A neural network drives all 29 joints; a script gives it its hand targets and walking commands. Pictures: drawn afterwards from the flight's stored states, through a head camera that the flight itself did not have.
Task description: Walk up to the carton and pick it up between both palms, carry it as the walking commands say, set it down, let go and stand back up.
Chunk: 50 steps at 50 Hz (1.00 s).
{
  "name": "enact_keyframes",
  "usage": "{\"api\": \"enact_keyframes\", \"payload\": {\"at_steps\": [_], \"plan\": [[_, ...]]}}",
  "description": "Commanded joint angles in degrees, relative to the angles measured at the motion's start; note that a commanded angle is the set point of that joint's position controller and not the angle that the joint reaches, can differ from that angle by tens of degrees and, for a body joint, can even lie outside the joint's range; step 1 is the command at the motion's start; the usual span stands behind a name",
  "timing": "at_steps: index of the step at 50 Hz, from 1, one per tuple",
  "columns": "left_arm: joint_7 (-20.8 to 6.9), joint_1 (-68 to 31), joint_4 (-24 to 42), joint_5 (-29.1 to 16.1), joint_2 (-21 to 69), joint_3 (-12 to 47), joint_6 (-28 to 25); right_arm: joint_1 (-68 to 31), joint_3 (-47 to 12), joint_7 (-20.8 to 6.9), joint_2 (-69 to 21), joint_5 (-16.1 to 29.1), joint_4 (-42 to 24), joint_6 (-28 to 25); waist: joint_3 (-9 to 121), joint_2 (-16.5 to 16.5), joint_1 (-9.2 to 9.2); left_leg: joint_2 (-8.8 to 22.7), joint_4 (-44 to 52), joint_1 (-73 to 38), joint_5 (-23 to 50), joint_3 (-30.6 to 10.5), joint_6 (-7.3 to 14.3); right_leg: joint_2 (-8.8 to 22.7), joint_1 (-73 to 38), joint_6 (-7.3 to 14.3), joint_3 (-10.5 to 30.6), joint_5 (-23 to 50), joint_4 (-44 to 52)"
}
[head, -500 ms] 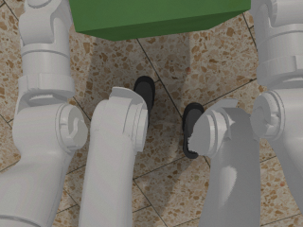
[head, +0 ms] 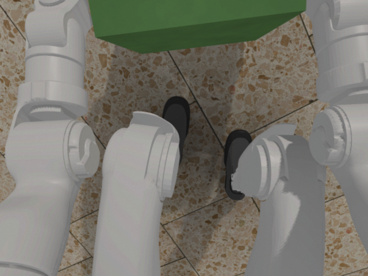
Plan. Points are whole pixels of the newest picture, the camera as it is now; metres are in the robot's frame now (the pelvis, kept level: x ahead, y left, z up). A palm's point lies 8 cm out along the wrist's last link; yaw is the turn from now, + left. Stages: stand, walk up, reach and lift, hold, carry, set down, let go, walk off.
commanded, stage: set down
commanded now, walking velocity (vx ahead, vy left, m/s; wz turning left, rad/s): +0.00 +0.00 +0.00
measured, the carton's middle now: out of the picture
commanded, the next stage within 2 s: none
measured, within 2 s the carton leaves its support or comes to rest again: rests again in 0.64 s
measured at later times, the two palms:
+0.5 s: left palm out of the picture +0.51 +0.24 -0.17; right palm out of the picture +0.56 -0.11 -0.20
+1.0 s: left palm out of the picture +0.51 +0.24 -0.18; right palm out of the picture +0.56 -0.11 -0.20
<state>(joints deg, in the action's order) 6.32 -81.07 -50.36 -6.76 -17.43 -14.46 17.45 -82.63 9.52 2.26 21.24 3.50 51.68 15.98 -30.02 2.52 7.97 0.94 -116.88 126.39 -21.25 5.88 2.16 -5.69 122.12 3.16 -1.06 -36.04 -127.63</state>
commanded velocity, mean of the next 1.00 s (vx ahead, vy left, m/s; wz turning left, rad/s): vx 0.00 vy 0.00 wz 0.00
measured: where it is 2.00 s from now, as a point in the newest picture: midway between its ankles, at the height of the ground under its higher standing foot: (204, 160)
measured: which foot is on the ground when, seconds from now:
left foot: down 0.00-1.00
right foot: down 0.00-1.00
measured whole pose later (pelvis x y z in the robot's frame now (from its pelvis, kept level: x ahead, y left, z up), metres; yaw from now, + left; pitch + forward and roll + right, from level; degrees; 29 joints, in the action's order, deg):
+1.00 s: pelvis +0.01 +0.00 -0.01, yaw +0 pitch +31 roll +4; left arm 2.3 -82.0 -61.3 -6.8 -18.7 -18.0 11.0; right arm -83.1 8.3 -1.1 21.1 3.5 55.7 12.1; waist -28.9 -0.5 7.4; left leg 1.1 -119.6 128.5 -22.1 5.9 2.2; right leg -5.7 124.3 3.8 -1.5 -36.9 -130.5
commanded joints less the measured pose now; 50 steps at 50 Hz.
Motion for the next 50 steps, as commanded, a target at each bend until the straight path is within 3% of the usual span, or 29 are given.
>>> {"api": "enact_keyframes", "payload": {"at_steps": [1,8,12,14,19,20,23,37,50], "plan": [[-12.3,-36.1,13.8,-12.1,56.9,17.1,-4.3,-45.3,-25.3,-14.4,-42.7,7.5,-14.1,-6.2,94.5,3.9,-1.47,-5.1,-2.0,-51.3,15.0,-6.2,-1.5,0.9,-16.7,1.5,2.2,9.5,13.5],[-13.3,-32.5,7.8,-10.8,54.8,13.4,-4.7,-44.1,-25.2,-13.6,-42.6,6.2,-11.7,-6.4,88.5,6.7,-1.21,-4.5,-2.6,-43.7,12.3,-5.3,-1.1,1.5,-19.9,0.9,3.5,9.6,13.9],[-13.6,-32.7,8.0,-10.4,53.4,11.7,-5.6,-43.6,-25.4,-13.5,-43.3,5.7,-11.3,-6.4,87.0,8.9,-0.47,-4.3,-3.2,-39.9,11.3,-4.9,-1.0,1.6,-21.6,0.6,4.3,10.2,13.8],[-13.8,-31.9,7.3,-10.0,52.9,11.2,-5.7,-43.3,-25.2,-13.4,-42.8,5.7,-11.0,-6.5,85.5,8.6,0.23,-4.1,-3.2,-38.3,11.3,-4.8,-1.0,1.8,-21.9,0.6,4.8,10.9,13.6],[-13.7,-31.2,6.1,-10.4,53.0,11.6,-6.4,-41.6,-24.4,-13.3,-42.5,5.1,-10.0,-7.1,84.5,8.8,-1.31,-4.1,-3.5,-39.0,12.8,-5.7,-0.9,1.5,-20.0,0.7,4.2,12.0,12.8],[-13.6,-30.8,6.2,-10.3,53.1,11.2,-6.7,-41.5,-24.5,-13.4,-42.9,5.3,-10.0,-7.3,84.7,8.7,-0.58,-4.2,-3.7,-39.1,13.2,-5.7,-0.8,1.5,-20.0,0.7,4.4,12.2,12.7],[-13.6,-30.8,5.2,-10.1,53.0,11.6,-7.0,-40.3,-23.9,-13.3,-42.7,4.9,-8.3,-7.4,82.8,8.2,-1.32,-4.2,-3.7,-38.7,13.0,-6.0,-0.9,1.5,-18.5,0.7,4.3,12.2,12.6],[-13.9,-28.5,-0.2,-8.6,50.8,9.7,-7.3,-36.6,-21.0,-14.1,-40.3,2.3,-2.4,-7.3,70.1,8.3,-2.80,-3.8,-3.2,-33.6,6.7,-6.6,-1.2,1.8,-12.6,0.9,4.8,6.7,12.7],[-13.9,-26.7,-3.0,-6.6,47.2,5.8,-7.9,-34.8,-20.0,-13.6,-38.7,0.2,-0.9,-6.9,65.5,9.7,-2.24,-3.3,-3.7,-29.9,4.6,-6.6,-1.3,2.0,-12.7,0.6,5.7,6.1,12.7]]}}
